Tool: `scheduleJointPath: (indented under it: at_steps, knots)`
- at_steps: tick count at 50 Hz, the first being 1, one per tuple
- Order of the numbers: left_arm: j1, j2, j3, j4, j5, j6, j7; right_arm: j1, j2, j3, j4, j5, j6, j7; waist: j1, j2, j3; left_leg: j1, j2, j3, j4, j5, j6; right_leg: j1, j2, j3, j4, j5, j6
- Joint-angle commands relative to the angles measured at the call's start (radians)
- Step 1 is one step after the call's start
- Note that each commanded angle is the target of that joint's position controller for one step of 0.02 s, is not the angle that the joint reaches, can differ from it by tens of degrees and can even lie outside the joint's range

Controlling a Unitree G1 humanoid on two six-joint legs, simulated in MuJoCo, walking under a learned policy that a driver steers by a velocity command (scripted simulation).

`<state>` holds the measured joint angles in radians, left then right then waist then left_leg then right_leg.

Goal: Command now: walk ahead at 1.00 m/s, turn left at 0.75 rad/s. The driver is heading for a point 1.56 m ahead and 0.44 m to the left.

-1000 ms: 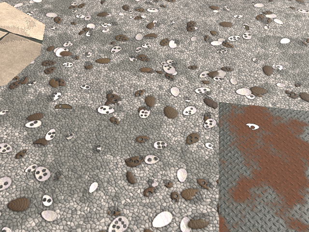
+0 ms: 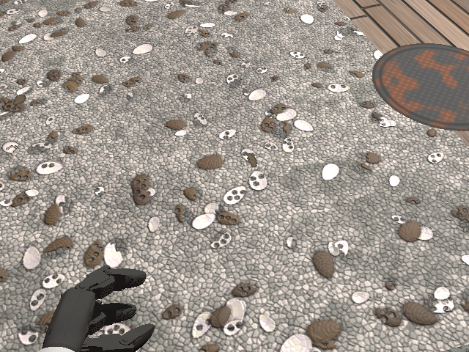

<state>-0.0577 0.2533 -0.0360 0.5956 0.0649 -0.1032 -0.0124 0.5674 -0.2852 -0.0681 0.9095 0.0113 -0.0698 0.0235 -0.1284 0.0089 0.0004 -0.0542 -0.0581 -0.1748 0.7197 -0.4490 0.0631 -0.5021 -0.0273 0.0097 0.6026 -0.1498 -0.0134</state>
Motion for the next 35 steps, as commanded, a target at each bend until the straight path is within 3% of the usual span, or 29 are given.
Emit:
scheduleJointPath:
  at_steps: [1, 2, 3, 4, 5, 6, 7, 8, 10, 11, 13, 14, 15, 16, 17, 18, 19, 20, 21, 22, 23, 24, 25, 26, 28, 30, 32, 34, 35]
  knots:
    - [0.426, 0.285, 0.121, 0.061, 0.002, 0.025, 0.039, -0.099, -0.078, -0.001, -0.168, 0.006, -0.009, -0.015, 0.224, -0.254, -0.254, -0.758, 0.045, 0.086, 0.673, 0.068, 0.049, 0.791, -0.447, 0.817, -0.382, -0.769, -0.157]
    - [0.361, 0.182, 0.100, 0.055, -0.008, 0.021, 0.034, -0.184, -0.098, -0.006, -0.162, -0.014, 0.006, -0.010, 0.219, -0.131, -0.116, -0.786, 0.094, 0.101, 0.650, 0.136, 0.047, 0.679, -0.391, 0.618, -0.355, -0.618, -0.148]
    - [0.348, 0.136, 0.091, 0.073, -0.011, 0.014, 0.028, -0.228, -0.088, -0.006, -0.161, -0.020, 0.015, 0.002, 0.203, -0.074, -0.031, -0.759, 0.124, 0.102, 0.605, 0.168, 0.038, 0.572, -0.341, 0.451, -0.361, -0.396, -0.133]
    - [0.357, 0.114, 0.085, 0.093, -0.011, 0.008, 0.027, -0.262, -0.075, -0.007, -0.163, -0.032, 0.027, 0.012, 0.186, -0.066, 0.009, -0.731, 0.143, 0.100, 0.572, 0.173, 0.031, 0.511, -0.287, 0.321, -0.372, -0.237, -0.104]
    - [0.369, 0.113, 0.085, 0.116, -0.021, -0.001, 0.028, -0.256, -0.051, -0.002, -0.175, -0.040, 0.043, 0.024, 0.158, -0.124, 0.022, -0.722, 0.157, 0.103, 0.554, 0.174, 0.020, 0.475, -0.284, 0.256, -0.389, -0.179, -0.102]
    - [0.385, 0.085, 0.080, 0.144, -0.036, -0.010, 0.024, -0.296, -0.035, 0.001, -0.186, -0.045, 0.059, 0.031, 0.152, -0.105, 0.052, -0.734, 0.175, 0.109, 0.548, 0.187, 0.018, 0.455, -0.251, 0.175, -0.412, -0.098, -0.078]
    - [0.400, 0.084, 0.079, 0.159, -0.044, -0.019, 0.019, -0.328, -0.022, 0.006, -0.217, -0.044, 0.068, 0.039, 0.138, -0.129, 0.056, -0.760, 0.179, 0.117, 0.538, 0.204, 0.017, 0.462, -0.267, 0.127, -0.413, 0.010, -0.078]
    - [0.407, 0.069, 0.078, 0.172, -0.047, -0.024, 0.014, -0.371, -0.022, 0.010, -0.237, -0.044, 0.073, 0.044, 0.133, -0.103, 0.064, -0.789, 0.181, 0.133, 0.529, 0.233, 0.016, 0.477, -0.256, 0.060, -0.418, 0.133, -0.074]
    - [0.387, 0.063, 0.078, 0.187, -0.046, -0.031, 0.015, -0.446, -0.019, 0.019, -0.272, -0.043, 0.073, 0.056, 0.120, -0.084, 0.071, -0.767, 0.160, 0.179, 0.451, 0.339, 0.018, 0.444, -0.193, -0.092, -0.451, 0.234, -0.052]
    - [0.374, 0.093, 0.082, 0.187, -0.044, -0.037, 0.016, -0.483, -0.012, 0.031, -0.311, -0.042, 0.068, 0.065, 0.100, -0.106, 0.099, -0.732, 0.175, 0.185, 0.345, 0.393, 0.027, 0.407, -0.205, -0.136, -0.456, 0.316, -0.049]
    - [0.378, 0.111, 0.086, 0.206, -0.045, -0.038, 0.020, -0.570, -0.027, 0.041, -0.331, -0.042, 0.065, 0.081, 0.106, -0.045, 0.140, -0.617, 0.134, 0.285, 0.143, 0.478, 0.052, 0.378, -0.164, -0.243, -0.499, 0.416, -0.027]
    - [0.402, 0.136, 0.090, 0.212, -0.043, -0.036, 0.023, -0.592, -0.034, 0.043, -0.332, -0.040, 0.063, 0.084, 0.114, -0.028, 0.134, -0.544, 0.088, 0.340, 0.078, 0.492, 0.070, 0.396, -0.153, -0.272, -0.484, 0.580, -0.018]
    - [0.425, 0.163, 0.094, 0.209, -0.043, -0.036, 0.031, -0.563, -0.048, 0.040, -0.312, -0.030, 0.065, 0.084, 0.107, -0.039, 0.074, -0.449, 0.030, 0.377, 0.073, 0.497, 0.085, 0.441, -0.151, -0.290, -0.417, 0.903, -0.006]
    - [0.444, 0.218, 0.105, 0.207, -0.044, -0.029, 0.036, -0.520, -0.058, 0.039, -0.310, -0.038, 0.062, 0.080, 0.068, -0.077, 0.065, -0.414, 0.004, 0.392, 0.049, 0.440, 0.102, 0.486, -0.179, -0.291, -0.303, 1.128, 0.005]
    - [0.437, 0.253, 0.115, 0.203, -0.040, -0.011, 0.045, -0.435, -0.089, 0.030, -0.287, -0.041, 0.061, 0.072, 0.010, -0.100, 0.015, -0.319, -0.024, 0.386, 0.032, 0.384, 0.124, 0.514, -0.210, -0.279, -0.163, 1.247, 0.009]
    - [0.396, 0.274, 0.123, 0.192, -0.036, 0.008, 0.048, -0.262, -0.129, 0.010, -0.238, -0.043, 0.057, 0.059, -0.084, -0.116, -0.068, -0.133, -0.040, 0.353, 0.027, 0.364, 0.153, 0.480, -0.229, -0.261, 0.045, 1.254, -0.004]
    - [0.353, 0.272, 0.125, 0.168, -0.027, 0.027, 0.044, -0.034, -0.184, -0.022, -0.159, -0.039, 0.053, 0.037, -0.173, -0.090, -0.178, 0.134, -0.057, 0.292, -0.019, 0.330, 0.185, 0.372, -0.219, -0.242, 0.348, 1.096, -0.018]
    - [0.333, 0.219, 0.120, 0.169, -0.028, 0.028, 0.028, -0.032, -0.245, -0.060, -0.143, -0.006, 0.068, 0.008, -0.149, 0.098, -0.162, 0.313, -0.004, 0.158, -0.098, 0.269, 0.211, 0.122, -0.033, -0.241, 0.765, 0.198, 0.008]
    - [0.473, 0.124, 0.086, 0.067, -0.024, 0.010, 0.015, -0.169, -0.388, -0.079, -0.202, -0.049, 0.086, 0.002, 0.059, 0.279, -0.241, 0.527, 0.258, -0.371, -0.149, 0.385, 0.392, -0.268, 0.064, -0.136, 1.133, -0.374, 0.066]
    - [0.361, 0.186, 0.085, 0.017, -0.029, -0.014, 0.019, -0.124, -0.373, -0.087, -0.236, -0.041, 0.094, -0.009, -0.033, 0.100, -0.362, 0.568, 0.315, -0.606, -0.352, 0.092, 0.458, -0.389, 0.053, 0.064, 1.147, -0.296, 0.053]
    - [0.302, 0.193, 0.080, 0.007, -0.029, -0.029, 0.018, -0.152, -0.317, -0.077, -0.214, -0.034, 0.087, -0.021, 0.005, -0.008, -0.171, 0.384, 0.313, -0.600, -0.472, -0.002, 0.398, -0.419, -0.010, 0.085, 1.010, -0.242, 0.040]
    - [0.278, 0.180, 0.076, 0.010, -0.021, -0.026, 0.019, -0.194, -0.259, -0.060, -0.191, -0.029, 0.077, -0.023, 0.073, -0.094, -0.029, 0.179, 0.257, -0.488, -0.494, 0.053, 0.330, -0.347, -0.059, 0.075, 0.860, -0.214, 0.036]
    - [0.301, 0.164, 0.067, 0.015, -0.005, -0.010, 0.020, -0.221, -0.247, -0.053, -0.195, -0.030, 0.057, -0.028, 0.121, -0.077, 0.017, 0.036, 0.225, -0.435, -0.481, 0.170, 0.326, -0.272, -0.073, 0.078, 0.798, -0.229, 0.044]
    - [0.322, 0.163, 0.065, 0.029, 0.012, 0.014, 0.022, -0.246, -0.210, -0.039, -0.197, -0.025, 0.040, -0.028, 0.159, -0.108, 0.056, -0.090, 0.176, -0.355, -0.474, 0.288, 0.314, -0.194, -0.095, 0.079, 0.737, -0.244, 0.057]
    - [0.317, 0.138, 0.060, 0.021, 0.015, 0.050, 0.018, -0.266, -0.193, -0.030, -0.199, -0.021, 0.016, -0.023, 0.188, -0.089, 0.059, -0.255, 0.120, -0.277, -0.520, 0.246, 0.313, -0.110, -0.116, 0.058, 0.592, -0.275, 0.090]
    - [0.172, 0.107, 0.045, -0.048, -0.002, 0.049, 0.005, -0.262, -0.191, -0.031, -0.194, -0.021, -0.001, -0.019, 0.163, -0.052, 0.117, -0.373, 0.077, -0.215, -0.551, 0.319, 0.287, -0.055, -0.122, 0.020, 0.369, -0.106, 0.098]
    - [0.108, 0.070, 0.031, -0.053, -0.021, 0.046, -0.010, -0.259, -0.183, -0.034, -0.188, -0.017, -0.008, -0.010, 0.124, -0.041, 0.093, -0.382, 0.014, -0.128, -0.575, 0.341, 0.225, 0.056, -0.087, -0.016, 0.171, 0.161, 0.079]
    - [0.075, 0.072, 0.030, -0.061, -0.036, 0.037, -0.017, -0.196, -0.177, -0.034, -0.164, -0.002, -0.022, -0.003, 0.082, 0.027, 0.075, -0.313, 0.069, -0.151, -0.569, 0.503, 0.197, 0.136, -0.077, -0.018, 0.058, 0.323, 0.043]
    - [0.057, 0.090, 0.036, -0.060, -0.034, 0.035, -0.016, -0.171, -0.178, -0.035, -0.152, -0.001, -0.024, -0.004, 0.065, 0.016, 0.071, -0.226, 0.087, -0.155, -0.558, 0.548, 0.184, 0.122, -0.068, -0.017, 0.010, 0.332, 0.030]
